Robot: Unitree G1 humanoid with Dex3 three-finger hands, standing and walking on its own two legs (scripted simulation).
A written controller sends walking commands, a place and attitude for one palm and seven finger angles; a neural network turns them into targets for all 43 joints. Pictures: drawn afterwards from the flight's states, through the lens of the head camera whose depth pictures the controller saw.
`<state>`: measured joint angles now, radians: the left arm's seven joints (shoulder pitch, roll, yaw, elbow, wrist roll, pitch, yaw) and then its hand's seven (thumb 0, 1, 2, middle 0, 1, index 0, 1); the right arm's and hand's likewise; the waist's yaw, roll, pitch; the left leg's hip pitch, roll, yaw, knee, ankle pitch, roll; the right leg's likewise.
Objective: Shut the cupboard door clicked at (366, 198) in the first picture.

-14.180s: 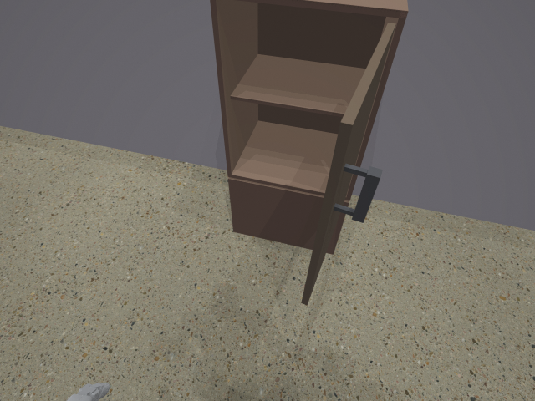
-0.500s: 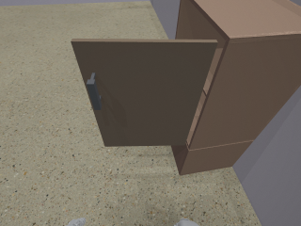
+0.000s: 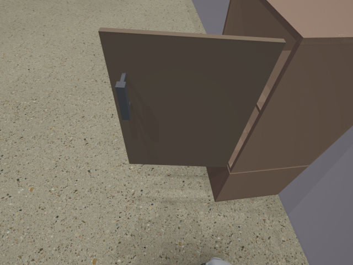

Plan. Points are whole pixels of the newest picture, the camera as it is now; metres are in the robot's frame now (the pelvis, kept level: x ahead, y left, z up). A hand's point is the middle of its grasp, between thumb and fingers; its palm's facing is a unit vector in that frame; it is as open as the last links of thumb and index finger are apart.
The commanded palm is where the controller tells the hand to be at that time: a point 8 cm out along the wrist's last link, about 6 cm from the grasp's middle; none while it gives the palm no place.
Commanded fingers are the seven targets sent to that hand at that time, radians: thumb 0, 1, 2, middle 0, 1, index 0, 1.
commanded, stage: come to a stop and stand still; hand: left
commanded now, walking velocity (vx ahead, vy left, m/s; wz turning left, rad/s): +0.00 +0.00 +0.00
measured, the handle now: (125, 96) +0.52 +0.18 +0.06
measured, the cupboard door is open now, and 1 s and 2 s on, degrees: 82 82 82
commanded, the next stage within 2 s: look again from close up in 0.80 s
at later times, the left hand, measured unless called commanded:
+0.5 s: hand out of the picture -0.03 +0.18 -0.15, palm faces +0.01 -0.98 -0.19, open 7.4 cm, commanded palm none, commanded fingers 0.00 0.90 0.90 -0.20 -0.30 -0.20 -0.30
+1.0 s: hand out of the picture -0.08 +0.14 -0.16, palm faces +0.00 -0.99 -0.15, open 7.4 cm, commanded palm none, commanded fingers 0.00 0.90 0.90 -0.20 -0.30 -0.20 -0.30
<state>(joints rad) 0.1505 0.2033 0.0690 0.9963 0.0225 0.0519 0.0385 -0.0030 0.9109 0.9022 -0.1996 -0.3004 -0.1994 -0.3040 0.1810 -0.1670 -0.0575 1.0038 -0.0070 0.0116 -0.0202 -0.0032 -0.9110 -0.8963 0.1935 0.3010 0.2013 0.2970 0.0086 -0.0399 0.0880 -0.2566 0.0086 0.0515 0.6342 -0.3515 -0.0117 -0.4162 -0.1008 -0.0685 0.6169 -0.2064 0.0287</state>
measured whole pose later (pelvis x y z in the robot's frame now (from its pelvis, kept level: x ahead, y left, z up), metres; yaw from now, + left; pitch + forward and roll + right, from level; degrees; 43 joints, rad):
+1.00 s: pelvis -0.05 +0.00 +0.02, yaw -1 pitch -2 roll -1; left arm 0.36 0.08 -0.02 1.13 0.01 -0.04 0.06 0.00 0.90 0.90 -0.20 -0.30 -0.20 -0.30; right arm 0.32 -0.11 0.01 1.11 -0.01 -0.02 -0.03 0.00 -0.91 -0.90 0.20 0.30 0.20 0.30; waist -0.03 0.01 0.05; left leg -0.26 0.02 0.06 0.50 -0.21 0.02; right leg -0.13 0.04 -0.04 0.45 -0.29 -0.04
